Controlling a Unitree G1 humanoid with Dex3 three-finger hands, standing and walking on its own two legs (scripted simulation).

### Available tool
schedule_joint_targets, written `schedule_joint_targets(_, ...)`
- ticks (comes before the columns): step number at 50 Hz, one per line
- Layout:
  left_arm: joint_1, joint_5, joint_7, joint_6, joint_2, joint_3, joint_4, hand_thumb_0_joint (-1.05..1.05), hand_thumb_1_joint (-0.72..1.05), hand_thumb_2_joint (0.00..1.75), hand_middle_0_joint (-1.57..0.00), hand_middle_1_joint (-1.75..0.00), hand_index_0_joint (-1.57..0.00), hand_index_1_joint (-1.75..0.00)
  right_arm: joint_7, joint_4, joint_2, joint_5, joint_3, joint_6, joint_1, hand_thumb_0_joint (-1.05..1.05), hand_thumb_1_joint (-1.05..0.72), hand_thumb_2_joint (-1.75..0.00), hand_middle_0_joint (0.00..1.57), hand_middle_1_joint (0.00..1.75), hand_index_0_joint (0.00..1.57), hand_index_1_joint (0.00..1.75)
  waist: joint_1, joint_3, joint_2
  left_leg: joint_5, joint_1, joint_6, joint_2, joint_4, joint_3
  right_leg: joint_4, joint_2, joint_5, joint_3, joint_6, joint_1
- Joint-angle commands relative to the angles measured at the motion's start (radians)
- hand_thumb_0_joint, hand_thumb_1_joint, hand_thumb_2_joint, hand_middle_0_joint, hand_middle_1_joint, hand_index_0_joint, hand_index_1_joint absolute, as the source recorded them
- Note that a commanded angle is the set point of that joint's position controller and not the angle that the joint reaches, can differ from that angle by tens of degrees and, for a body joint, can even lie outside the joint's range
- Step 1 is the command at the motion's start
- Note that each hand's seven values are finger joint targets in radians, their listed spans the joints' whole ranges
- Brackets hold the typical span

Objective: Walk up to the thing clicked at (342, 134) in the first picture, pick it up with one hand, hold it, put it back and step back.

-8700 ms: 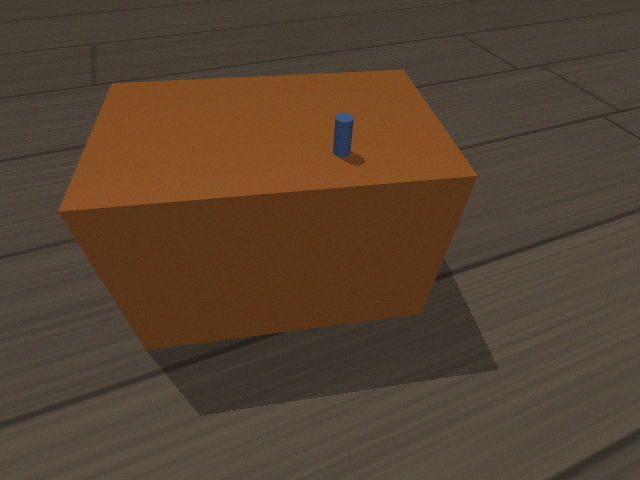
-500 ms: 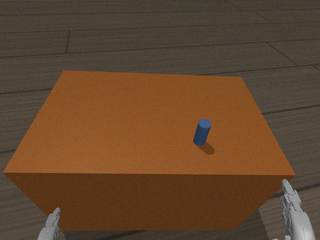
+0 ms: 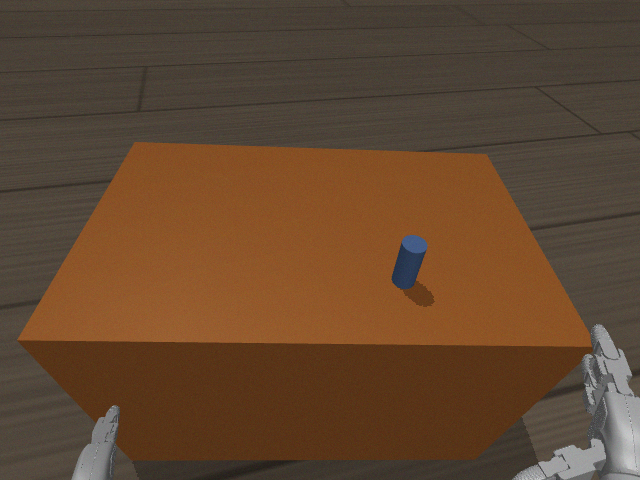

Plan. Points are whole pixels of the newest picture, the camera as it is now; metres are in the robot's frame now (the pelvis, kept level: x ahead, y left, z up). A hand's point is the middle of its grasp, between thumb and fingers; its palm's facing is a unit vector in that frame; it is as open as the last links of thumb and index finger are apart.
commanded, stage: go down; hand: right
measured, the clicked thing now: (408, 262) +0.53 -0.17 -0.07
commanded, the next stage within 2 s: none
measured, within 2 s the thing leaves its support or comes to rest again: neither
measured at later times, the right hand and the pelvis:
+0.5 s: hand (551, 314) +0.34 -0.30 +0.05, palm faces +0.07 +1.00 +0.01, open 17.7 cm; pelvis -0.01 -0.02 -0.01, yaw +2 degrees
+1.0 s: hand (556, 287) +0.37 -0.32 +0.07, palm faces +0.11 +0.99 +0.02, open 17.6 cm; pelvis +0.00 -0.01 -0.02, yaw +1 degrees
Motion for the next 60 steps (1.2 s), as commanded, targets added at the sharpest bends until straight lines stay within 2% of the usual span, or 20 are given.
schedule_joint_targets(1,-0.107,-0.01,0.033,-0.066,0.141,0.022,-0.147,0.0,-0.54,0.03,-0.05,-0.05,-0.05,-0.05,0.077,-0.125,-0.302,0.065,-0.165,-0.107,-0.4,0.0,0.61,-0.02,0.03,0.05,0.04,0.05,0.053,-0.132,0.033,0.051,0.018,-0.003,-0.019,-0.093,-0.009,-0.054,0.055,0.07,-0.052,-0.056,-0.046)
schedule_joint_targets(10,-0.118,-0.03,0.078,-0.093,0.112,-0.077,-0.113,0.0,-0.53,0.02,-0.05,-0.05,-0.05,-0.05,0.345,0.269,-0.403,0.199,-0.197,-0.104,-0.701,0.0,0.61,0.0,0.04,0.05,0.05,0.05,0.062,-0.205,-0.004,0.068,-0.029,-0.003,-0.005,-0.023,-0.036,0.005,0.047,0.079,-0.035,-0.052,-0.134)
schedule_joint_targets(15,-0.073,-0.033,0.098,-0.096,0.172,-0.048,-0.146,0.0,-0.52,0.02,-0.05,-0.06,-0.06,-0.05,0.422,0.428,-0.51,0.232,-0.251,-0.115,-0.777,0.0,0.61,-0.01,0.04,0.05,0.05,0.05,0.048,-0.268,-0.018,0.138,-0.034,0.013,-0.023,0.033,0.003,0.033,0.045,0.141,-0.028,-0.044,-0.155)
schedule_joint_targets(20,-0.135,-0.029,0.096,-0.107,0.196,-0.034,-0.177,0.0,-0.52,0.03,-0.05,-0.06,-0.06,-0.05,0.442,0.467,-0.524,0.23,-0.243,-0.136,-0.864,0.0,0.61,-0.02,0.04,0.05,0.04,0.05,0.031,-0.292,-0.058,0.094,-0.071,0.032,-0.043,0.069,0.015,0.048,0.025,0.158,-0.013,-0.031,-0.186)
schedule_joint_targets(22,-0.12,-0.024,0.09,-0.108,0.141,-0.088,-0.185,0.0,-0.53,0.03,-0.05,-0.06,-0.06,-0.06,0.441,0.462,-0.484,0.223,-0.211,-0.144,-0.884,0.0,0.61,-0.03,0.04,0.05,0.04,0.05,0.023,-0.33,-0.091,0.1,-0.058,0.035,-0.048,0.077,0.013,0.064,0.022,0.202,-0.011,-0.023,-0.18)
schedule_joint_targets(25,-0.122,-0.025,0.094,-0.108,0.118,-0.108,-0.19,0.0,-0.53,0.04,-0.05,-0.06,-0.06,-0.06,0.43,0.439,-0.469,0.215,-0.189,-0.146,-0.926,0.0,0.59,-0.03,0.05,0.05,0.05,0.05,0.028,-0.375,-0.096,0.114,-0.068,0.037,-0.059,0.089,0.016,0.076,0.013,0.255,-0.008,-0.018,-0.151)
schedule_joint_targets(26,-0.112,-0.023,0.101,-0.109,0.174,-0.07,-0.21,0.0,-0.54,0.04,-0.05,-0.06,-0.05,-0.06,0.425,0.441,-0.486,0.213,-0.195,-0.142,-0.912,0.0,0.58,-0.02,0.05,0.05,0.05,0.05,0.04,-0.397,-0.084,0.126,-0.064,0.037,-0.061,0.09,0.018,0.074,0.01,0.279,-0.003,-0.017,-0.133)
schedule_joint_targets(30,-0.006,-0.02,0.114,-0.095,0.242,-0.01,-0.187,0.0,-0.53,0.03,-0.05,-0.06,-0.05,-0.06,0.401,0.401,-0.542,0.207,-0.224,-0.137,-0.938,0.0,0.56,-0.02,0.06,0.05,0.05,0.05,0.057,-0.369,-0.097,0.146,-0.092,0.036,-0.064,0.089,0.022,0.081,0.003,0.337,-0.001,-0.008,-0.102)
schedule_joint_targets(32,0.041,-0.02,0.109,-0.093,0.205,-0.037,-0.199,0.0,-0.53,0.04,-0.05,-0.06,-0.05,-0.06,0.391,0.394,-0.542,0.201,-0.226,-0.13,-0.966,0.0,0.54,-0.02,0.06,0.04,0.06,0.04,0.064,-0.355,-0.109,0.162,-0.101,0.036,-0.067,0.087,0.023,0.092,0.004,0.379,-0.006,-0.006,-0.092)
schedule_joint_targets(34,0.066,-0.026,0.101,-0.086,0.156,-0.062,-0.172,0.0,-0.54,0.04,-0.05,-0.06,-0.05,-0.06,0.385,0.412,-0.549,0.196,-0.239,-0.123,-0.94,0.0,0.53,-0.02,0.06,0.04,0.06,0.04,0.058,-0.28,-0.106,0.16,-0.1,0.034,-0.062,0.085,0.02,0.09,0.012,0.34,-0.016,-0.014,-0.149)
schedule_joint_targets(35,0.058,-0.027,0.097,-0.084,0.143,-0.068,-0.156,0.0,-0.54,0.04,-0.05,-0.06,-0.05,-0.06,0.393,0.475,-0.482,0.2,-0.199,-0.111,-0.894,0.0,0.53,-0.03,0.06,0.04,0.06,0.04,0.067,-0.237,-0.083,0.15,-0.115,0.031,-0.057,0.08,0.014,0.091,0.02,0.271,-0.026,-0.024,-0.186)
schedule_joint_targets(38,0.013,-0.026,0.092,-0.094,0.146,-0.076,-0.184,0.0,-0.54,0.04,-0.05,-0.05,-0.05,-0.05,0.416,0.478,-0.479,0.196,-0.178,-0.102,-0.935,0.0,0.57,-0.02,0.05,0.05,0.05,0.05,0.084,-0.249,-0.077,0.134,-0.134,0.026,-0.046,0.091,0.005,0.093,0.025,0.17,-0.03,-0.036,-0.222)
schedule_joint_targets(39,-0.017,-0.028,0.096,-0.099,0.172,-0.059,-0.206,0.0,-0.53,0.04,-0.05,-0.05,-0.05,-0.05,0.422,0.435,-0.552,0.194,-0.208,-0.108,-1.003,0.0,0.57,-0.02,0.06,0.05,0.05,0.05,0.087,-0.291,-0.106,0.137,-0.142,0.026,-0.045,0.1,0.006,0.102,0.021,0.184,-0.024,-0.034,-0.2)
schedule_joint_targets(40,-0.016,-0.027,0.096,-0.1,0.163,-0.081,-0.224,0.0,-0.54,0.04,-0.05,-0.06,-0.05,-0.06,0.429,0.453,-0.587,0.192,-0.225,-0.107,-1.04,0.0,0.59,-0.02,0.05,0.05,0.05,0.05,0.091,-0.325,-0.111,0.158,-0.138,0.027,-0.046,0.11,0.008,0.115,0.016,0.24,-0.016,-0.029,-0.177)
schedule_joint_targets(42,-0.039,-0.03,0.103,-0.105,0.199,-0.055,-0.287,0.0,-0.53,0.04,-0.05,-0.06,-0.05,-0.06,0.439,0.467,-0.627,0.198,-0.254,-0.112,-1.076,0.0,0.58,-0.03,0.05,0.05,0.05,0.05,0.1,-0.398,-0.067,0.208,-0.13,0.02,-0.046,0.133,0.01,0.152,0.014,0.313,-0.008,-0.032,-0.137)
schedule_joint_targets(45,-0.016,-0.03,0.106,-0.104,0.198,-0.065,-0.314,0.0,-0.53,0.04,-0.05,-0.06,-0.05,-0.06,0.447,0.511,-0.678,0.208,-0.297,-0.116,-1.111,0.0,0.58,-0.02,0.05,0.05,0.05,0.05,0.094,-0.428,-0.037,0.228,-0.09,0.015,-0.034,0.143,-0.002,0.173,0.031,0.256,-0.019,-0.045,-0.186)
schedule_joint_targets(48,0.032,-0.03,0.098,-0.097,0.151,-0.101,-0.268,0.0,-0.53,0.04,-0.05,-0.06,-0.05,-0.05,0.462,0.626,-0.68,0.197,-0.288,-0.112,-1.092,0.0,0.6,-0.02,0.05,0.05,0.05,0.05,0.089,-0.336,-0.062,0.155,-0.143,0.017,-0.025,0.142,-0.021,0.176,0.036,0.16,-0.025,-0.05,-0.275)
schedule_joint_targets(50,0.036,-0.026,0.097,-0.097,0.171,-0.088,-0.267,0.0,-0.53,0.04,-0.05,-0.05,-0.05,-0.05,0.468,0.636,-0.727,0.177,-0.291,-0.114,-1.139,0.0,0.61,-0.03,0.05,0.05,0.05,0.05,0.098,-0.352,-0.071,0.131,-0.172,0.02,-0.024,0.153,-0.028,0.189,0.035,0.133,-0.022,-0.053,-0.292)
schedule_joint_targets(51,0.018,-0.026,0.092,-0.098,0.147,-0.115,-0.282,0.0,-0.53,0.04,-0.05,-0.05,-0.05,-0.05,0.474,0.651,-0.735,0.167,-0.284,-0.112,-1.145,0.0,0.61,-0.02,0.05,0.05,0.05,0.05,0.095,-0.361,-0.078,0.13,-0.167,0.017,-0.022,0.155,-0.034,0.198,0.037,0.129,-0.025,-0.053,-0.302)
schedule_joint_targets(60,0.007,-0.025,0.088,-0.107,0.197,-0.11,-0.401,0.0,-0.54,0.05,-0.05,-0.05,-0.05,-0.05,0.497,0.732,-0.827,0.163,-0.313,-0.1,-1.265,0.0,0.61,-0.04,0.05,0.05,0.05,0.05,0.107,-0.452,-0.083,0.1,-0.214,0.023,-0.043,0.201,-0.008,0.228,0.029,0.117,-0.007,-0.05,-0.318)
